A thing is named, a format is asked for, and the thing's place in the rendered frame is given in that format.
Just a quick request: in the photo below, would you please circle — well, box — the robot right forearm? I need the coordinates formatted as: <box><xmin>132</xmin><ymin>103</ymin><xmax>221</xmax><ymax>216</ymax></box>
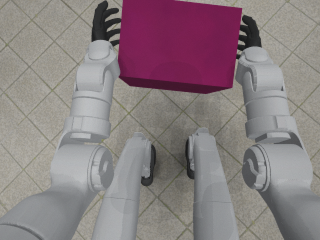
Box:
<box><xmin>235</xmin><ymin>46</ymin><xmax>313</xmax><ymax>183</ymax></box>

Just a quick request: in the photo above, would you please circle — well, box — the carton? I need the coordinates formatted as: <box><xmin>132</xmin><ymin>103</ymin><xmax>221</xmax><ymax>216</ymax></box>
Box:
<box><xmin>118</xmin><ymin>0</ymin><xmax>243</xmax><ymax>94</ymax></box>

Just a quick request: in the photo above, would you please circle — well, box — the right robot thigh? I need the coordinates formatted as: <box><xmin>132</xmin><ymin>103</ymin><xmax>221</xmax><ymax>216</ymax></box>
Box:
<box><xmin>188</xmin><ymin>132</ymin><xmax>240</xmax><ymax>240</ymax></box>

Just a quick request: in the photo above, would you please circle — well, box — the left robot shin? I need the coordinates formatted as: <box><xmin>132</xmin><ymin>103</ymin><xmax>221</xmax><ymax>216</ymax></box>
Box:
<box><xmin>125</xmin><ymin>132</ymin><xmax>151</xmax><ymax>177</ymax></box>

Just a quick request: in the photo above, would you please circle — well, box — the robot right hand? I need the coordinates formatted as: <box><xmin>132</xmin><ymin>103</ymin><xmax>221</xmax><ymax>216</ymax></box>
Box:
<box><xmin>236</xmin><ymin>15</ymin><xmax>262</xmax><ymax>60</ymax></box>

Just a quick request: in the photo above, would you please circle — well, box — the robot right upper arm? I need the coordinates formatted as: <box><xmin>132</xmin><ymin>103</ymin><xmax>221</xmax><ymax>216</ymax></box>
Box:
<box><xmin>241</xmin><ymin>144</ymin><xmax>320</xmax><ymax>240</ymax></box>

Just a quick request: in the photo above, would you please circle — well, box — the robot left hand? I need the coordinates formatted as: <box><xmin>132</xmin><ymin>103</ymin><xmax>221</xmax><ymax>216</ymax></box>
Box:
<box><xmin>91</xmin><ymin>0</ymin><xmax>121</xmax><ymax>47</ymax></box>

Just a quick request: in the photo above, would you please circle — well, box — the robot left forearm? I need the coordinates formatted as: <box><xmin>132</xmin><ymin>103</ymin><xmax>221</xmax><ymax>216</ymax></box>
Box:
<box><xmin>50</xmin><ymin>40</ymin><xmax>121</xmax><ymax>180</ymax></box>

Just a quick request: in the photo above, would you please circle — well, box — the robot left upper arm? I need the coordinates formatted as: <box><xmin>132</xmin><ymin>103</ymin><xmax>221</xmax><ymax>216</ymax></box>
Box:
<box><xmin>0</xmin><ymin>144</ymin><xmax>114</xmax><ymax>240</ymax></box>

